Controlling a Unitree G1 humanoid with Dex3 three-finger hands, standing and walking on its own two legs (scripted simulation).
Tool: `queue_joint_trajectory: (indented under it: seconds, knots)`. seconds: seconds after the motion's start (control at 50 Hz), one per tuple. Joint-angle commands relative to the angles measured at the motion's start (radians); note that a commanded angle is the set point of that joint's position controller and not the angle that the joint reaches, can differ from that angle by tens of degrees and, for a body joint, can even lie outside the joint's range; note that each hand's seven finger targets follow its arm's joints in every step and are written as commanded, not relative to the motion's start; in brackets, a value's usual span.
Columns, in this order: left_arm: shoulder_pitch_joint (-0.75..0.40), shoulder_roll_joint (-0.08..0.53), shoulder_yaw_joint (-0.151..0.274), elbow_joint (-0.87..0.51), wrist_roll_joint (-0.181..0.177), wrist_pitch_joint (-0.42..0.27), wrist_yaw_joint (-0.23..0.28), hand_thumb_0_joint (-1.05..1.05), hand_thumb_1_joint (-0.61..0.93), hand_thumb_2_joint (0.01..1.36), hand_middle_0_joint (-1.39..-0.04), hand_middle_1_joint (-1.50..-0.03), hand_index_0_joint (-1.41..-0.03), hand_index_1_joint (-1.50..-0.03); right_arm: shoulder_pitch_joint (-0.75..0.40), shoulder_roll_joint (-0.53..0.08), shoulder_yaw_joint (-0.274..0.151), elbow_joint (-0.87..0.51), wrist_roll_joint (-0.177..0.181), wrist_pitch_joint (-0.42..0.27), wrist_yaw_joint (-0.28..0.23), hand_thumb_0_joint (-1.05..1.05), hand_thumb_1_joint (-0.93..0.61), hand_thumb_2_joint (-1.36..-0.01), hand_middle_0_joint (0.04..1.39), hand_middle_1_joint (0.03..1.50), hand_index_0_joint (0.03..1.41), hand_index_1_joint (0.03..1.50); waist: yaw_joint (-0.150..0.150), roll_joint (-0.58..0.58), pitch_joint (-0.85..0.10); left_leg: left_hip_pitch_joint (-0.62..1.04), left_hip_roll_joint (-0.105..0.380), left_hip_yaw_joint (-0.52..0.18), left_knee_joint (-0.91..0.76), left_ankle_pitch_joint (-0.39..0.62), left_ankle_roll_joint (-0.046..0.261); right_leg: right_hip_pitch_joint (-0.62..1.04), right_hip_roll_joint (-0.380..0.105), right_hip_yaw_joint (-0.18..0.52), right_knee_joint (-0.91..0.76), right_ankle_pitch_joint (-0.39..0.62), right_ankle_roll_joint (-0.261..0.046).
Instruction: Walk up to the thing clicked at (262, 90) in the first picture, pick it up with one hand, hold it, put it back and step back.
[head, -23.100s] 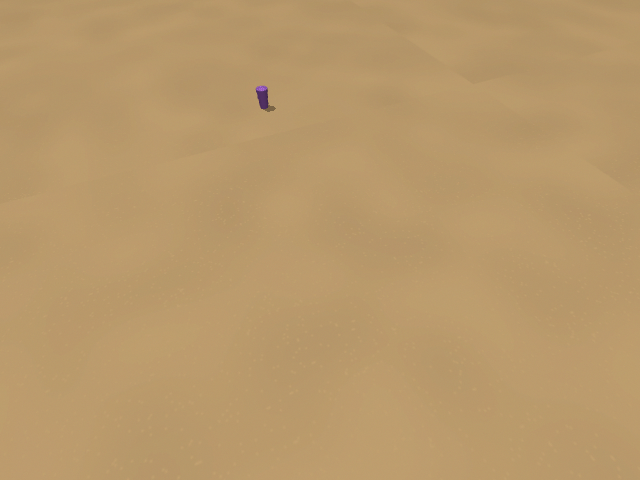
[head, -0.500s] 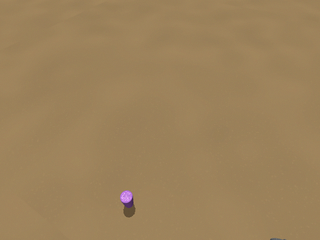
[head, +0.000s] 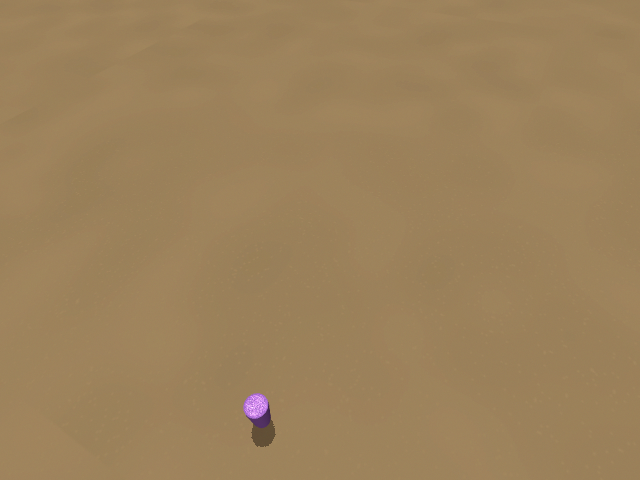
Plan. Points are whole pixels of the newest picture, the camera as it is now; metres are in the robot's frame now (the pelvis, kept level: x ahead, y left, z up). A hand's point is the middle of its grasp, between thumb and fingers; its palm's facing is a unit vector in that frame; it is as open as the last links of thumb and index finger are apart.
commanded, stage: walk up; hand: left
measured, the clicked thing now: (259, 412) +0.45 +0.24 -0.72
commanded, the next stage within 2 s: stand in 0.44 s
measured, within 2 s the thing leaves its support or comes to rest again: neither
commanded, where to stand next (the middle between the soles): +0.06 +0.00 m, yaw -1 degrees
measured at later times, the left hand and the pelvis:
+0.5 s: hand out of the picture +0.09 +0.25 -0.15, palm faces -0.02 -0.94 -0.34, open 7.4 cm; pelvis +0.00 +0.00 +0.00, yaw +0 degrees
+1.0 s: hand out of the picture +0.08 +0.25 -0.16, palm faces -0.01 -0.94 -0.34, open 7.4 cm; pelvis +0.01 +0.00 +0.00, yaw +0 degrees
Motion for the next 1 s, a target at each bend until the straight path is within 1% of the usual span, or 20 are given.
queue_joint_trajectory:
  seconds: [0.0, 0.16, 0.22, 0.26, 0.3, 0.34, 0.4, 0.42, 0.44, 0.52, 0.56, 0.64, 0.66, 0.7, 0.76, 0.78, 0.84, 0.86, 0.9, 0.98]
  knots:
    - [-0.041, 0.228, 0.038, -0.055, -0.001, -0.014, 0.016, 0.000, 0.900, 0.900, -0.200, -0.300, -0.200, -0.300, -0.063, -0.205, -0.037, -0.067, 0.005, -0.028, -0.018, 0.000, -0.900, -0.900, 0.200, 0.300, 0.200, 0.300, 0.004, -0.008, -0.115, 0.033, 0.083, -0.085, -0.071, 0.045, 0.047, 0.025, -0.077, 0.058, -0.062, 0.106, -0.052]
    - [-0.047, 0.221, 0.040, -0.061, 0.003, -0.009, 0.016, 0.000, 0.900, 0.900, -0.200, -0.300, -0.200, -0.300, -0.039, -0.208, -0.042, -0.071, 0.001, -0.026, -0.020, 0.000, -0.900, -0.900, 0.200, 0.300, 0.200, 0.300, -0.004, -0.005, -0.087, 0.001, 0.081, -0.091, -0.086, -0.026, 0.051, 0.016, -0.071, 0.060, -0.068, 0.069, -0.051]
    - [-0.039, 0.219, 0.040, -0.063, 0.003, -0.010, 0.016, 0.000, 0.900, 0.900, -0.200, -0.300, -0.200, -0.300, -0.036, -0.207, -0.042, -0.077, 0.002, -0.026, -0.020, 0.000, -0.900, -0.900, 0.200, 0.300, 0.200, 0.300, -0.002, -0.005, -0.096, 0.012, 0.083, -0.091, -0.082, -0.020, 0.053, 0.012, -0.069, 0.058, -0.067, 0.075, -0.049]
    - [-0.046, 0.220, 0.041, -0.066, 0.005, -0.012, 0.016, 0.000, 0.900, 0.900, -0.200, -0.300, -0.200, -0.300, -0.025, -0.203, -0.043, -0.077, 0.002, -0.026, -0.020, 0.000, -0.900, -0.900, 0.200, 0.300, 0.200, 0.300, -0.007, -0.018, -0.104, 0.025, 0.081, -0.082, -0.071, 0.010, 0.051, 0.012, -0.074, 0.063, -0.068, 0.086, -0.051]
    - [-0.052, 0.218, 0.042, -0.070, 0.004, -0.010, 0.016, 0.000, 0.900, 0.900, -0.200, -0.300, -0.200, -0.300, -0.021, -0.207, -0.045, -0.077, -0.002, -0.026, -0.021, 0.000, -0.900, -0.900, 0.200, 0.300, 0.200, 0.300, -0.011, -0.006, -0.094, 0.010, 0.080, -0.083, -0.081, -0.007, 0.049, 0.012, -0.071, 0.060, -0.066, 0.083, -0.051]
    - [-0.042, 0.213, 0.041, -0.067, 0.002, -0.009, 0.016, 0.000, 0.900, 0.900, -0.200, -0.300, -0.200, -0.300, -0.024, -0.204, -0.045, -0.080, 0.001, -0.027, -0.020, 0.000, -0.900, -0.900, 0.200, 0.300, 0.200, 0.300, -0.006, 0.005, -0.098, 0.015, 0.085, -0.089, -0.082, 0.009, 0.050, 0.017, -0.070, 0.056, -0.057, 0.088, -0.051]
    - [-0.039, 0.216, 0.040, -0.070, 0.004, -0.010, 0.016, 0.000, 0.900, 0.900, -0.200, -0.300, -0.200, -0.300, -0.026, -0.202, -0.045, -0.086, 0.000, -0.025, -0.020, 0.000, -0.900, -0.900, 0.200, 0.300, 0.200, 0.300, -0.005, -0.014, -0.095, 0.024, 0.081, -0.083, -0.076, 0.006, 0.051, 0.007, -0.072, 0.061, -0.064, 0.093, -0.049]
    - [-0.026, 0.225, 0.042, -0.063, 0.006, -0.007, 0.017, 0.000, 0.900, 0.900, -0.200, -0.300, -0.200, -0.300, -0.017, -0.190, -0.041, -0.088, -0.005, -0.030, -0.023, 0.000, -0.900, -0.900, 0.200, 0.300, 0.200, 0.300, -0.014, -0.043, -0.097, 0.020, 0.094, -0.103, -0.102, -0.004, 0.041, 0.005, -0.069, 0.053, -0.071, 0.035, -0.047]
    - [-0.026, 0.216, 0.041, -0.066, 0.007, -0.006, 0.015, 0.000, 0.900, 0.900, -0.200, -0.300, -0.200, -0.300, -0.021, -0.206, -0.044, -0.088, -0.006, -0.032, -0.025, 0.000, -0.900, -0.900, 0.200, 0.300, 0.200, 0.300, -0.009, -0.028, -0.079, 0.007, 0.094, -0.107, -0.108, -0.034, 0.040, -0.002, -0.069, 0.056, -0.079, 0.017, -0.044]
    - [-0.022, 0.218, 0.040, -0.072, 0.006, -0.010, 0.013, 0.000, 0.900, 0.900, -0.200, -0.300, -0.200, -0.300, -0.020, -0.204, -0.043, -0.091, -0.006, -0.035, -0.025, 0.000, -0.900, -0.900, 0.200, 0.300, 0.200, 0.300, -0.016, -0.015, -0.086, 0.026, 0.092, -0.096, -0.088, 0.018, 0.041, 0.004, -0.080, 0.063, -0.090, 0.051, -0.045]
    - [-0.018, 0.223, 0.040, -0.076, 0.005, -0.014, 0.014, 0.000, 0.900, 0.900, -0.200, -0.300, -0.200, -0.300, -0.025, -0.199, -0.043, -0.092, -0.005, -0.037, -0.025, 0.000, -0.900, -0.900, 0.200, 0.300, 0.200, 0.300, -0.015, -0.019, -0.106, 0.056, 0.093, -0.091, -0.073, 0.096, 0.039, 0.005, -0.081, 0.062, -0.086, 0.101, -0.046]
    - [-0.013, 0.226, 0.040, -0.078, 0.005, -0.015, 0.014, 0.000, 0.900, 0.900, -0.200, -0.300, -0.200, -0.300, -0.020, -0.197, -0.043, -0.092, -0.005, -0.039, -0.026, 0.000, -0.900, -0.900, 0.200, 0.300, 0.200, 0.300, -0.017, -0.015, -0.116, 0.059, 0.096, -0.088, -0.065, 0.118, 0.037, 0.031, -0.084, 0.059, -0.085, 0.129, -0.047]
    - [-0.010, 0.222, 0.039, -0.080, 0.006, -0.013, 0.014, 0.000, 0.900, 0.900, -0.200, -0.300, -0.200, -0.300, -0.022, -0.200, -0.042, -0.092, -0.003, -0.037, -0.027, 0.000, -0.900, -0.900, 0.200, 0.300, 0.200, 0.300, -0.015, -0.011, -0.115, 0.057, 0.093, -0.082, -0.062, 0.110, 0.039, 0.028, -0.084, 0.058, -0.091, 0.139, -0.047]
    - [-0.001, 0.226, 0.039, -0.075, 0.005, -0.012, 0.013, 0.000, 0.900, 0.900, -0.200, -0.300, -0.200, -0.300, -0.019, -0.194, -0.039, -0.089, -0.004, -0.036, -0.025, 0.000, -0.900, -0.900, 0.200, 0.300, 0.200, 0.300, -0.016, -0.016, -0.087, 0.044, 0.090, -0.084, -0.078, 0.055, 0.035, 0.014, -0.081, 0.061, -0.100, 0.084, -0.047]
    - [-0.004, 0.226, 0.041, -0.080, 0.005, -0.009, 0.013, 0.000, 0.900, 0.900, -0.200, -0.300, -0.200, -0.300, -0.018, -0.194, -0.037, -0.091, -0.005, -0.036, -0.025, 0.000, -0.900, -0.900, 0.200, 0.300, 0.200, 0.300, -0.013, -0.005, -0.085, 0.029, 0.091, -0.085, -0.088, 0.038, 0.036, 0.023, -0.083, 0.062, -0.099, 0.077, -0.051]
    - [0.004, 0.227, 0.041, -0.078, 0.005, -0.008, 0.013, 0.000, 0.900, 0.900, -0.200, -0.300, -0.200, -0.300, -0.023, -0.198, -0.038, -0.091, -0.004, -0.037, -0.025, 0.000, -0.900, -0.900, 0.200, 0.300, 0.200, 0.300, -0.010, -0.004, -0.086, 0.040, 0.093, -0.090, -0.091, 0.039, 0.035, 0.015, -0.080, 0.061, -0.099, 0.063, -0.051]
    - [0.012, 0.223, 0.040, -0.082, 0.008, -0.009, 0.013, 0.000, 0.900, 0.900, -0.200, -0.300, -0.200, -0.300, -0.026, -0.200, -0.038, -0.094, -0.004, -0.038, -0.027, 0.000, -0.900, -0.900, 0.200, 0.300, 0.200, 0.300, -0.008, -0.009, -0.097, 0.054, 0.097, -0.088, -0.082, 0.075, 0.036, 0.017, -0.081, 0.057, -0.095, 0.095, -0.051]
    - [0.002, 0.226, 0.040, -0.082, 0.006, -0.008, 0.013, 0.000, 0.900, 0.900, -0.200, -0.300, -0.200, -0.300, -0.016, -0.197, -0.037, -0.093, -0.004, -0.039, -0.027, 0.000, -0.900, -0.900, 0.200, 0.300, 0.200, 0.300, -0.013, -0.018, -0.093, 0.044, 0.095, -0.089, -0.085, 0.078, 0.034, 0.020, -0.081, 0.058, -0.093, 0.089, -0.051]
    - [0.016, 0.218, 0.038, -0.082, 0.006, -0.009, 0.012, 0.000, 0.900, 0.900, -0.200, -0.300, -0.200, -0.300, -0.023, -0.203, -0.037, -0.092, -0.004, -0.039, -0.027, 0.000, -0.900, -0.900, 0.200, 0.300, 0.200, 0.300, -0.007, -0.004, -0.092, 0.051, 0.096, -0.087, -0.081, 0.065, 0.036, 0.018, -0.083, 0.059, -0.096, 0.092, -0.051]
    - [0.014, 0.228, 0.041, -0.082, 0.006, -0.007, 0.012, 0.000, 0.900, 0.900, -0.200, -0.300, -0.200, -0.300, -0.018, -0.201, -0.036, -0.092, -0.003, -0.039, -0.027, 0.000, -0.900, -0.900, 0.200, 0.300, 0.200, 0.300, -0.008, -0.015, -0.091, 0.054, 0.096, -0.087, -0.082, 0.077, 0.036, 0.022, -0.081, 0.059, -0.091, 0.094, -0.054]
